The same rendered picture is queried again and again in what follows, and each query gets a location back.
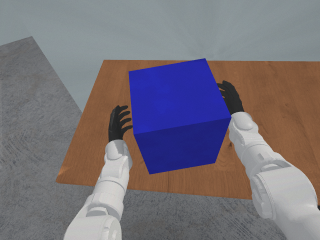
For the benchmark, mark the robot right forearm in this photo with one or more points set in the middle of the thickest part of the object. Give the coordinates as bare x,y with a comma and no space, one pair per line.
252,150

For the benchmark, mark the robot left forearm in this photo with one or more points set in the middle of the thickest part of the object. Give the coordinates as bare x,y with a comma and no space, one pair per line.
110,189

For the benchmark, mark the robot left hand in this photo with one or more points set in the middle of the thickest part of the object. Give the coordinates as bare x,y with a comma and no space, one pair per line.
115,130

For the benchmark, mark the carton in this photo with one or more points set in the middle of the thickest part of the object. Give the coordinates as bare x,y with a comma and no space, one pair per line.
179,116

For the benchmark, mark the left robot upper arm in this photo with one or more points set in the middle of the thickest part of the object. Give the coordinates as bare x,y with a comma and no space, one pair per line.
103,227

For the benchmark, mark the robot right hand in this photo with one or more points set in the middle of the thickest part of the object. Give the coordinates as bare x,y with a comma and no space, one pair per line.
232,99

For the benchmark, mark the right robot upper arm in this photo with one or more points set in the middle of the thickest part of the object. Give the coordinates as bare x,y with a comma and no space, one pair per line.
285,196

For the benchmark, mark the table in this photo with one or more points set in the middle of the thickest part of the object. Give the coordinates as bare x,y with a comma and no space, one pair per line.
282,97

